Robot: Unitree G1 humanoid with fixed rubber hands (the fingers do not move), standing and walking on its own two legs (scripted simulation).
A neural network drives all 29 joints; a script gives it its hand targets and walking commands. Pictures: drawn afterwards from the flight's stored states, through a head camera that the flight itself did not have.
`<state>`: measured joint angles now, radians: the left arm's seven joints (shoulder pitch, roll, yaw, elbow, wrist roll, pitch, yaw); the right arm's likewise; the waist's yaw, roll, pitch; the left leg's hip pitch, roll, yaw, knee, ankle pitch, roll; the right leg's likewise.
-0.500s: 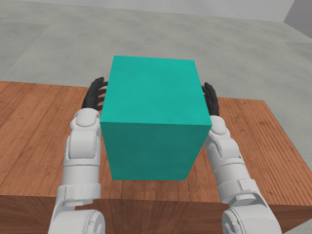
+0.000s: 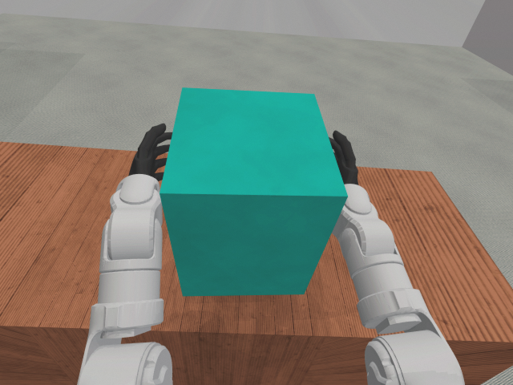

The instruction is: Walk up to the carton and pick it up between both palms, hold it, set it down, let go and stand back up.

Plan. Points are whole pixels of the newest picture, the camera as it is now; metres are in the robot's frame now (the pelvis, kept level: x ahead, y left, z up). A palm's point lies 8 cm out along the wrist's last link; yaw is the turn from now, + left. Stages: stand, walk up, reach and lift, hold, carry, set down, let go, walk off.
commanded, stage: reach and lift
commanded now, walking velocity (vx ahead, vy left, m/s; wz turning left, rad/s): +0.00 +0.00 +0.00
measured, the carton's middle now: (246, 197) +0.37 +0.00 +0.14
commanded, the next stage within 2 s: hold in 0.18 s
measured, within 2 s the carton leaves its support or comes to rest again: neither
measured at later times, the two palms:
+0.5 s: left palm (132, 171) +0.35 +0.16 +0.21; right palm (341, 170) +0.36 -0.13 +0.21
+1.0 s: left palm (134, 163) +0.35 +0.16 +0.21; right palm (342, 167) +0.36 -0.13 +0.21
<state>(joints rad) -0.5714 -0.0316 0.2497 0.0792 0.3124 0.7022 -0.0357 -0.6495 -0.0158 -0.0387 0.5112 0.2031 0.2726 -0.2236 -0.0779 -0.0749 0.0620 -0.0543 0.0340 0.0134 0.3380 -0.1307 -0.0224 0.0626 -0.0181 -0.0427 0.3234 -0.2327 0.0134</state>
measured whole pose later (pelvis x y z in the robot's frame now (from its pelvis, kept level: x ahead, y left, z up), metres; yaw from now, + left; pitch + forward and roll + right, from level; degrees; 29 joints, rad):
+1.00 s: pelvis -0.01 +0.00 +0.00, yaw +0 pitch -8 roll -1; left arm -0.65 -0.01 0.27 0.09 0.32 0.78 -0.04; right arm -0.74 -0.04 -0.04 0.53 0.23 0.36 -0.23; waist -0.08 -0.07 0.02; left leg -0.08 0.04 0.01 0.35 -0.12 -0.02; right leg 0.04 -0.01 -0.04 0.32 -0.22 0.01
